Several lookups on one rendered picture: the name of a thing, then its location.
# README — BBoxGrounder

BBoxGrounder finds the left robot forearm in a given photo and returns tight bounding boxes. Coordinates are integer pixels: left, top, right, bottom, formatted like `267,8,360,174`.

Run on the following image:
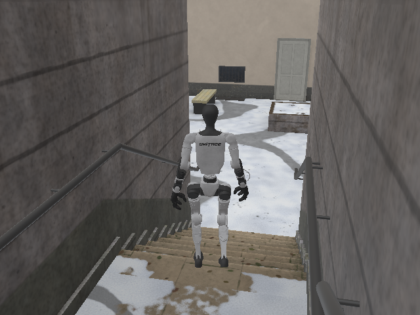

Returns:
173,160,186,193

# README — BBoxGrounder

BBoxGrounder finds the robot left hand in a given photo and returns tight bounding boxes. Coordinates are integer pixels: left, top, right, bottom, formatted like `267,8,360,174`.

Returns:
171,192,186,210

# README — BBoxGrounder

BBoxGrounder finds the robot right hand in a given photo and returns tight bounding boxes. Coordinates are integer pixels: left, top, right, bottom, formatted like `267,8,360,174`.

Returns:
234,186,249,201

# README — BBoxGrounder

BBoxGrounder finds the left robot upper arm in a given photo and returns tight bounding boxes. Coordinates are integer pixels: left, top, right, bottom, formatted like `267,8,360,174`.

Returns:
180,133,196,170

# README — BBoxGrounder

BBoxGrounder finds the robot left foot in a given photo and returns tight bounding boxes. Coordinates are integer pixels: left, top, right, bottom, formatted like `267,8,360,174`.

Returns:
194,252,203,268

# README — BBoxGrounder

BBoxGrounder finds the right robot forearm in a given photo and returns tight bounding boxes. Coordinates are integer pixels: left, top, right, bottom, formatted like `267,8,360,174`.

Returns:
234,159,247,188

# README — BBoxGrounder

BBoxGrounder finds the right robot shin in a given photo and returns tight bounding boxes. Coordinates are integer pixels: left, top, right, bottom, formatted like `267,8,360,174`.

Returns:
219,215,228,259

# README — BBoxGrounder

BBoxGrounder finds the right robot upper arm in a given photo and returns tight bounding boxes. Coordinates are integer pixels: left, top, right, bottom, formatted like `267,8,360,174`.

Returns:
224,133,241,169

